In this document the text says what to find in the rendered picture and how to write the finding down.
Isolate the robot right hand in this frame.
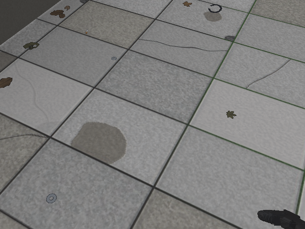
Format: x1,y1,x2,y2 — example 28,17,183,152
257,209,305,229

